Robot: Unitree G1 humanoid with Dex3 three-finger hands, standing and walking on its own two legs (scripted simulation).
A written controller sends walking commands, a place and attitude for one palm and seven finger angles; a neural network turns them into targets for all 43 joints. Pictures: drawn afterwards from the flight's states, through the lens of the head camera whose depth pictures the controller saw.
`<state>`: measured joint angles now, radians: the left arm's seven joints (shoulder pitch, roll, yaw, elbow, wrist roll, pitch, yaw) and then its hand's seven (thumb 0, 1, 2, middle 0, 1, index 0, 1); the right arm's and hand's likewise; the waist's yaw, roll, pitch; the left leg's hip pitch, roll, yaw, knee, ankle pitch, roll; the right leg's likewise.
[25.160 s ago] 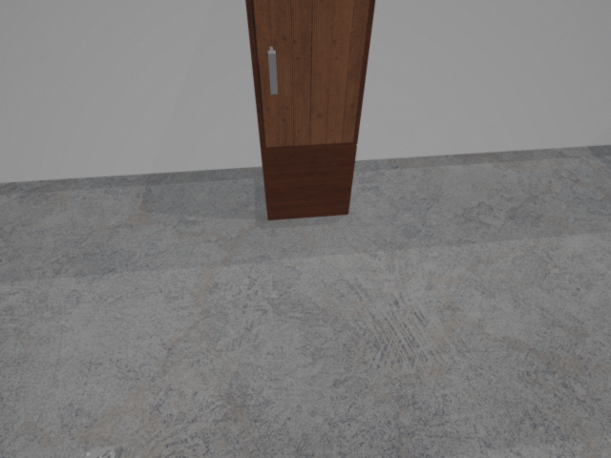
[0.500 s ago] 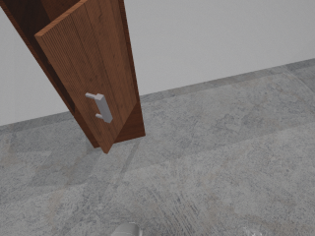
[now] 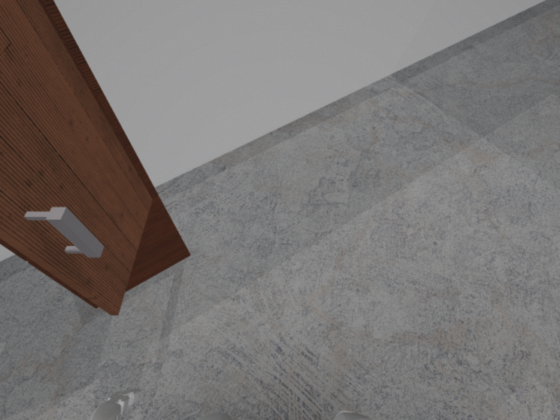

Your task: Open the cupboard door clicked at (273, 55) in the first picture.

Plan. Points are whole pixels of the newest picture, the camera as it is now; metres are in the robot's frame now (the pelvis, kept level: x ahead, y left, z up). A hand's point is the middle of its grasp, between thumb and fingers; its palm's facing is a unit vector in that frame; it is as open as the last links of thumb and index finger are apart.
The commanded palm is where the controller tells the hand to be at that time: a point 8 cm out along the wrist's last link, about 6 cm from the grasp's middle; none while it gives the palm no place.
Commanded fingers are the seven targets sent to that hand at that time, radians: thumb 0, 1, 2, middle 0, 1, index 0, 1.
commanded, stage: walk to a spot facing it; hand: left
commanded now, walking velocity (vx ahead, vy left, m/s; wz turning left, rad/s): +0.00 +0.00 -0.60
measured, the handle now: (66, 234) +0.38 +0.39 -0.02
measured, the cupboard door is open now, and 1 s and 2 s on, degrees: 55 55 55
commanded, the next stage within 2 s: turn to face it in 1.94 s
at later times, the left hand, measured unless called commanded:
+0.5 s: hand (195, 371) +0.20 +0.16 -0.14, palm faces -0.28 -0.95 -0.15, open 7.4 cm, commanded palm none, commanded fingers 0.00 0.90 0.90 -0.20 -0.30 -0.20 -0.30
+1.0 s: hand (301, 288) +0.35 -0.01 -0.14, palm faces -0.48 -0.85 -0.22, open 7.2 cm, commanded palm none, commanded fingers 0.00 0.90 0.90 -0.20 -0.30 -0.20 -0.30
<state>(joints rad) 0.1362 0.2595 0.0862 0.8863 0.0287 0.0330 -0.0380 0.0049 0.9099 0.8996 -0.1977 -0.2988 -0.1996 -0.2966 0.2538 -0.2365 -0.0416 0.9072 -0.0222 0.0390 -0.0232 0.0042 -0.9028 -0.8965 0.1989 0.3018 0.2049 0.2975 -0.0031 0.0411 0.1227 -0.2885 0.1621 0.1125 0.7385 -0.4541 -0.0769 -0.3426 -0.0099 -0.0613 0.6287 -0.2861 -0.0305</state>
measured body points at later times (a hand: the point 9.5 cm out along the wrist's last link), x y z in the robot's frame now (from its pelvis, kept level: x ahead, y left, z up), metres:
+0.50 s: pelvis +0.06 +0.00 +0.02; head +0.10 +0.01 +0.47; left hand +0.21 +0.21 -0.13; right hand +0.00 -0.23 -0.11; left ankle +0.05 +0.13 -0.72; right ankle +0.02 -0.13 -0.64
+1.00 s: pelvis +0.19 -0.14 +0.02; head +0.22 -0.17 +0.47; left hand +0.37 +0.03 -0.12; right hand +0.12 -0.38 -0.13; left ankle +0.32 -0.03 -0.65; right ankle +0.14 -0.19 -0.72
